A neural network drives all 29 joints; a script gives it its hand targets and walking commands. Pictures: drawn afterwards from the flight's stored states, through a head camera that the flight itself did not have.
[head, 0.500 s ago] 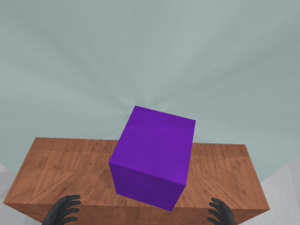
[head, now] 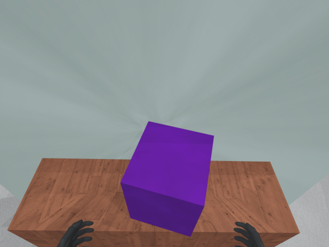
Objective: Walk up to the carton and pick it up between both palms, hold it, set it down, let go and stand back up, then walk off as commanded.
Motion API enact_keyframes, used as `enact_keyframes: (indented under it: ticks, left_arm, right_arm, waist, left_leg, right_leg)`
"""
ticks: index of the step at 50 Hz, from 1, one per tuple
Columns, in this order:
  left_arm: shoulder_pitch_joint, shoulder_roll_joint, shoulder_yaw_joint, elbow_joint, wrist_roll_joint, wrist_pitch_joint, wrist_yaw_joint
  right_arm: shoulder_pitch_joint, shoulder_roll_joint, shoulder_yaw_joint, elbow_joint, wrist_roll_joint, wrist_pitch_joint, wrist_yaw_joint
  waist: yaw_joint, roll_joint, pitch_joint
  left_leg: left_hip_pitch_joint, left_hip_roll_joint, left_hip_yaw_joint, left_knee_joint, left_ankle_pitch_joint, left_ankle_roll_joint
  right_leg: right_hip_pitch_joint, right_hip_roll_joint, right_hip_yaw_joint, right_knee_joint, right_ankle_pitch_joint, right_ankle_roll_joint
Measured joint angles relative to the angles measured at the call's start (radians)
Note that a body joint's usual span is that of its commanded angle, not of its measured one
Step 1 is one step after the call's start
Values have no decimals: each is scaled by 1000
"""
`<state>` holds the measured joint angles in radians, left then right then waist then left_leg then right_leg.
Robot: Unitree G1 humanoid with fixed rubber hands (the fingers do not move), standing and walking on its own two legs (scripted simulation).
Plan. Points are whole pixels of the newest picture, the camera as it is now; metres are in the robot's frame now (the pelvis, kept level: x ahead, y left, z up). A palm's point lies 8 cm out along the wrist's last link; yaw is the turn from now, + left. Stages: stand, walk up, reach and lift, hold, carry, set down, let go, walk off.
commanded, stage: set down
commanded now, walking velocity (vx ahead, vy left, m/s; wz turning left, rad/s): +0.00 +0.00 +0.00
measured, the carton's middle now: (169, 179) +0.35 +0.00 -0.10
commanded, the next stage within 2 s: let go in 0.74 s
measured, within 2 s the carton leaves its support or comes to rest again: neither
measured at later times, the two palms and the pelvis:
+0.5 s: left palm out of the picture +0.13 +0.23 -0.07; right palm out of the picture +0.15 -0.22 -0.08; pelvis +0.00 -0.02 +0.00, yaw +1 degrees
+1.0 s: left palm out of the picture +0.14 +0.21 -0.08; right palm out of the picture +0.15 -0.25 -0.09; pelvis +0.00 -0.03 +0.00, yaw +1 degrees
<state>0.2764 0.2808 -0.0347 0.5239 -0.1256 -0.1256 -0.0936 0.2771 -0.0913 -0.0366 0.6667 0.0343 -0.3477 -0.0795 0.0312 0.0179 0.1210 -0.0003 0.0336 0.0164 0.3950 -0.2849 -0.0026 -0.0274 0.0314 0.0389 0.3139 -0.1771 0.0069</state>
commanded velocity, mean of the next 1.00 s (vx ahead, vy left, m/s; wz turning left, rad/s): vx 0.00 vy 0.00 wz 0.00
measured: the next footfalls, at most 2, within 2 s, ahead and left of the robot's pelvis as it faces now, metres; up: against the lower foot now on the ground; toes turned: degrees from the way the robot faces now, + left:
none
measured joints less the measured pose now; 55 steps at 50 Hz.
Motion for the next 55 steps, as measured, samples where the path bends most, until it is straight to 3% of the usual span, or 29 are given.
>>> enact_keyframes:
  ticks: [20,40,55]
  left_arm:
    - [-23,-29,28,15,59,106,17]
    - [-87,-58,25,30,111,231,91]
    - [-96,-70,43,16,130,256,92]
  right_arm:
    - [-37,-25,20,13,-46,62,18]
    - [-130,-81,-14,109,-78,131,90]
    - [-123,-95,-2,112,-68,126,91]
  waist:
    - [-12,6,-15]
    - [-15,-7,-30]
    - [-16,-14,-47]
  left_leg:
    - [-12,6,-26,-30,22,-21]
    - [-51,9,-15,-20,32,-26]
    - [-86,14,-27,-5,28,-35]
  right_leg:
    - [-19,3,-32,6,-8,-20]
    - [-67,5,-30,30,-2,-25]
    - [-98,7,-48,49,-13,-34]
